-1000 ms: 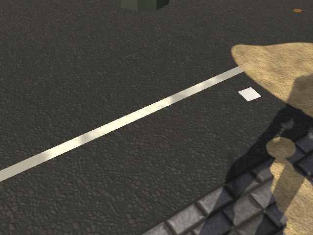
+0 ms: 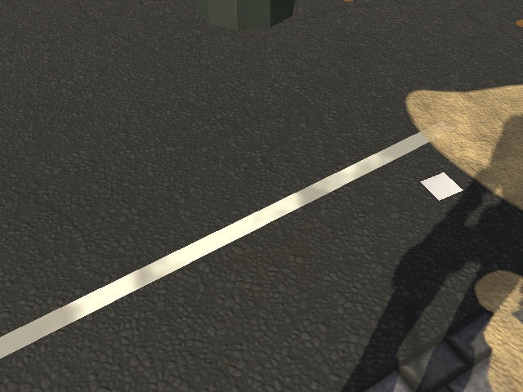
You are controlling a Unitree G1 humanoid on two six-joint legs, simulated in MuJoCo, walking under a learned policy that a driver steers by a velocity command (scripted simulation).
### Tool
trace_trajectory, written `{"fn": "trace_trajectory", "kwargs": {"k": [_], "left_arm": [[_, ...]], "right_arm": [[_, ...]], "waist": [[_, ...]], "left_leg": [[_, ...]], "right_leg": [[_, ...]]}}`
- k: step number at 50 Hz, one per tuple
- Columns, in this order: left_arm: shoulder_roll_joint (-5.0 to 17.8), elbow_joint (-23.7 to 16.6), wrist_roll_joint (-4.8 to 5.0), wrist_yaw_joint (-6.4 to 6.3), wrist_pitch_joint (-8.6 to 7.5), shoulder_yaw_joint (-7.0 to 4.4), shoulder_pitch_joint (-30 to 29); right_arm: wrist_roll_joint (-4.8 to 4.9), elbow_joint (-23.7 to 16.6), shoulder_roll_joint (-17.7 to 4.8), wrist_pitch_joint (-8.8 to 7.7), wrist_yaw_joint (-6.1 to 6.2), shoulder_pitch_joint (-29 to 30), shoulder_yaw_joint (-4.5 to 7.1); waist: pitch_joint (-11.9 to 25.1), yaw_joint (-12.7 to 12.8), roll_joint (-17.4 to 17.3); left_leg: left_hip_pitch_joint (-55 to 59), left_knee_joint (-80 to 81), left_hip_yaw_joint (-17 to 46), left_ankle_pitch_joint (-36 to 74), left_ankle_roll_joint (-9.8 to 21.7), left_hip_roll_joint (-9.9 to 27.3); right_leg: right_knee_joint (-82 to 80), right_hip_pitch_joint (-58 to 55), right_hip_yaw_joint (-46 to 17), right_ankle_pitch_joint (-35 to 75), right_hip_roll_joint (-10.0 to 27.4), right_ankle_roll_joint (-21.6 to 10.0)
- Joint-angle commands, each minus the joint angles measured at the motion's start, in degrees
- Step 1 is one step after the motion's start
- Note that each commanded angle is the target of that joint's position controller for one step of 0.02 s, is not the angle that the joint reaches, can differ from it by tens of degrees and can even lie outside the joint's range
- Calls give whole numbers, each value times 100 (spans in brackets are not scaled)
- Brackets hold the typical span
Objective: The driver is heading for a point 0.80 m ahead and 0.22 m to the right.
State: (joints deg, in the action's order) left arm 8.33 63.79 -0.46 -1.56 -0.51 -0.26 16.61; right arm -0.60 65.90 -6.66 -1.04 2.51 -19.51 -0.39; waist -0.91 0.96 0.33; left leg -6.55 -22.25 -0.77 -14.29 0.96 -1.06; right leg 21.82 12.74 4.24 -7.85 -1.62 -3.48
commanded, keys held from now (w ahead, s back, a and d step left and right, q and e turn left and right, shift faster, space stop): no key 1.00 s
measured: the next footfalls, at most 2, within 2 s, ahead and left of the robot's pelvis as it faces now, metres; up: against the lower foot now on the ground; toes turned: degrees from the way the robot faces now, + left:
right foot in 1.96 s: +0.20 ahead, -0.12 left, +0.00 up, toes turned -5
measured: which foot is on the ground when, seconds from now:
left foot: down 0.00-1.00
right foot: down 0.00-1.00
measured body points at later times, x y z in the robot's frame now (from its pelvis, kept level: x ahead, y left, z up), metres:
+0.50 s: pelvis +0.03 +0.01 +0.00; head +0.03 +0.01 +0.45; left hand +0.01 +0.22 -0.16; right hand -0.01 -0.19 -0.16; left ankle -0.02 +0.11 -0.74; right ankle +0.05 -0.08 -0.74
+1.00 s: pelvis +0.04 +0.01 +0.00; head +0.04 +0.01 +0.45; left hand +0.01 +0.22 -0.16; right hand -0.01 -0.19 -0.16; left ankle -0.02 +0.11 -0.74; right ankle +0.05 -0.08 -0.74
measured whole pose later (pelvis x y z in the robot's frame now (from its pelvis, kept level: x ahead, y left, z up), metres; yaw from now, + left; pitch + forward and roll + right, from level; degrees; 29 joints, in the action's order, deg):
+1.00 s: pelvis +0.04 +0.01 +0.00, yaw +0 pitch -1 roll +0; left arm 6.5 66.9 -0.4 -2.5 -0.7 0.1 17.7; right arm -0.6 66.7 -6.1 -1.2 3.0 -20.5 -0.9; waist -1.8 0.5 -0.4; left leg -3.1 -21.3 -0.9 -17.0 1.7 -1.2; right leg 22.8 10.3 3.3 -11.4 -1.5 -2.4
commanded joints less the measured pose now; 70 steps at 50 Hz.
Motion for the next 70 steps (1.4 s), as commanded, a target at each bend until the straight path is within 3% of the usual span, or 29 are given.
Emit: {"fn": "trace_trajectory", "kwargs": {"k": [1, 26, 70], "left_arm": [[357, -32, 1, -26, -41, -35, 302], [241, 226, 5, -92, -44, -14, 492], [165, 333, 14, -103, -31, 2, 646]], "right_arm": [[2, -37, -404, -29, 12, -428, 50], [5, 64, -315, -27, 47, -555, 6], [2, 85, -251, -39, 51, -770, -24]], "waist": [[-369, -12, -60], [-392, -34, -84], [-485, -48, -86]], "left_leg": [[-628, 581, 616, 151, 213, 618], [-311, 488, 527, 785, 219, 638], [-250, 507, 503, 860, 234, 652]], "right_leg": [[-407, -270, -816, -153, 666, 24], [-218, -418, -798, 556, 706, 12], [-179, -438, -793, 591, 709, 31]]}}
